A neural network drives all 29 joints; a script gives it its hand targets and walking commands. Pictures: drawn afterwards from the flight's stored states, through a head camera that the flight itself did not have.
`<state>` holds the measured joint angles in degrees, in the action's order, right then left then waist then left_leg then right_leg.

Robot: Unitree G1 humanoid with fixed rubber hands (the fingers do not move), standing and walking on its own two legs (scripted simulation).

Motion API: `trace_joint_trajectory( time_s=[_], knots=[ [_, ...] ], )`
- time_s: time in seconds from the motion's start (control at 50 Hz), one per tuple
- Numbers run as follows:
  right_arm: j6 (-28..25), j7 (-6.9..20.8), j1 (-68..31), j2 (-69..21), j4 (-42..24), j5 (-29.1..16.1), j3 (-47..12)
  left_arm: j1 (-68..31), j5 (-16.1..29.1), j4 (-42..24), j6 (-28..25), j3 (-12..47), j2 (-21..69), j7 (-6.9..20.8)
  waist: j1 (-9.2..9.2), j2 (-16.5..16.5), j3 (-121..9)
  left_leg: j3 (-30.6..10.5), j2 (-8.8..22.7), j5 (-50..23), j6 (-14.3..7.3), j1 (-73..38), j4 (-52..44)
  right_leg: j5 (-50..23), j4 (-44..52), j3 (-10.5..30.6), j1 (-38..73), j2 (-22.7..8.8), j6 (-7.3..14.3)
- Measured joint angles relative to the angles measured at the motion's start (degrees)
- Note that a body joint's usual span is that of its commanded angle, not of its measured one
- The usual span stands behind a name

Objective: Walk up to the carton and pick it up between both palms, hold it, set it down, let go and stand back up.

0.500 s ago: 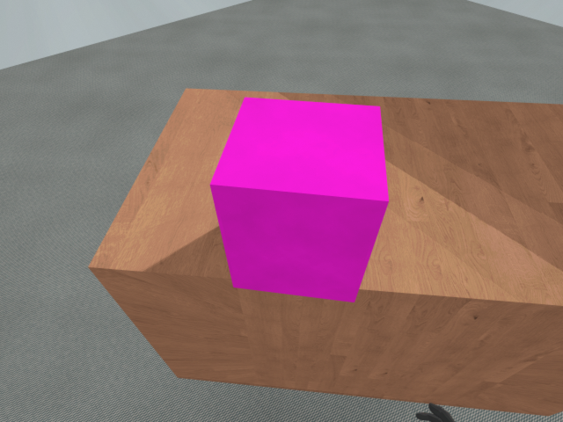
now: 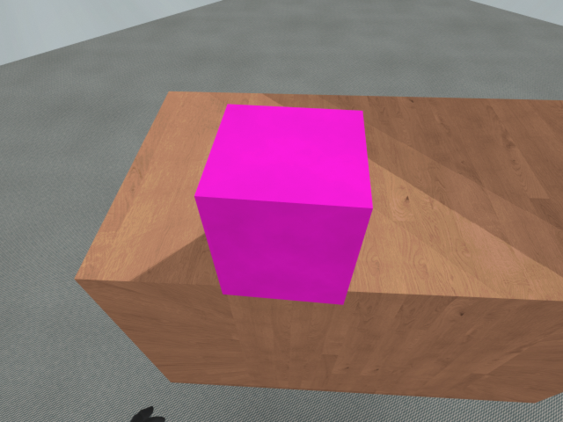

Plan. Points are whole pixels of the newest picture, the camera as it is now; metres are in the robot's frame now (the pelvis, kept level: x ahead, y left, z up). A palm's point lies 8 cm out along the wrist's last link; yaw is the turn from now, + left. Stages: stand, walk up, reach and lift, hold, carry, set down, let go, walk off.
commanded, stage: walk up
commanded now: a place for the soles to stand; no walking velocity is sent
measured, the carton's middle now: (287, 208) +0.42 +0.01 +0.05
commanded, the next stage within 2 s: none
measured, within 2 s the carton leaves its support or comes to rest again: neither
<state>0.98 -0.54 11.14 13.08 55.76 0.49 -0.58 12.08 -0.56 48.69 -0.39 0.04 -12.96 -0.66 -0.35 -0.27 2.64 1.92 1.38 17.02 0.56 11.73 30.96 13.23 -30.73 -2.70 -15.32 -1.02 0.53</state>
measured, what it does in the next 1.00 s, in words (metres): stands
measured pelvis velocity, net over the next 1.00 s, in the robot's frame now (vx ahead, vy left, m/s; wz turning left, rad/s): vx -0.02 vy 0.02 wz -0.14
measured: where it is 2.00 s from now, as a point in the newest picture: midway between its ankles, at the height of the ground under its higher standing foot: outside the picture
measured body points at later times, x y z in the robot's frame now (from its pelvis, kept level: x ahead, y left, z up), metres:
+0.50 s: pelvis +0.00 +0.02 +0.00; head +0.01 +0.01 +0.45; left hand +0.06 +0.27 -0.14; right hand +0.05 -0.24 -0.15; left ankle +0.00 +0.12 -0.73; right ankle +0.04 -0.11 -0.73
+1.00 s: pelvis -0.02 +0.02 -0.02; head +0.01 +0.01 +0.43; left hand +0.12 +0.28 -0.14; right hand +0.03 -0.27 -0.16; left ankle +0.00 +0.12 -0.73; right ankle +0.04 -0.11 -0.73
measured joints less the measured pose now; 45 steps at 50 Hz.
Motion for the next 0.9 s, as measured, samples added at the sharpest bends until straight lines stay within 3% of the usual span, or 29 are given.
trace_joint_trajectory(
  time_s=[0.42, 0.9],
  knots=[
    [0.3, 0.2, -0.1, 1.1, 2.4, -0.5, 0.0, 3.7, 0.0, 5.4, -0.5, 1.0, -1.0, -0.3, -0.84, -0.2, 0.7, 4.0, -0.9, -0.4, -1.7, 0.2, -1.0, -1.3, -0.2, 4.3, -2.3, -0.4, -1.7],
    [1.9, -0.2, -2.6, 2.4, -1.0, -0.2, 1.0, -1.8, -0.1, 1.4, 0.3, 0.1, -2.5, -1.7, 0.32, -1.2, 3.2, 8.1, 0.0, 3.5, -2.0, 1.8, 5.4, 1.7, -8.1, 8.3, -6.5, 0.7, -2.0]
  ],
)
